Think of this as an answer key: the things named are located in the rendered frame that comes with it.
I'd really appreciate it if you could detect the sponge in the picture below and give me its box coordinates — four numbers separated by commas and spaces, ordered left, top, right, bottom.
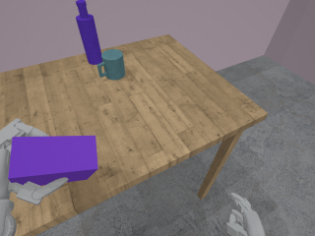
8, 136, 98, 186

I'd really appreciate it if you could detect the robot left hand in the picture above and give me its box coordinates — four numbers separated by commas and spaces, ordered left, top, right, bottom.
0, 118, 69, 206

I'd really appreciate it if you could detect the robot right hand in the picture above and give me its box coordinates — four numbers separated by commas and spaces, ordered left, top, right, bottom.
226, 193, 266, 236

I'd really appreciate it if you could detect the left robot forearm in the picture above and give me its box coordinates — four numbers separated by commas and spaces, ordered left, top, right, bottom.
0, 199, 17, 236

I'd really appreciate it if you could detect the table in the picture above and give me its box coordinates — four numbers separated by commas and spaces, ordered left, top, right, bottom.
0, 34, 269, 236

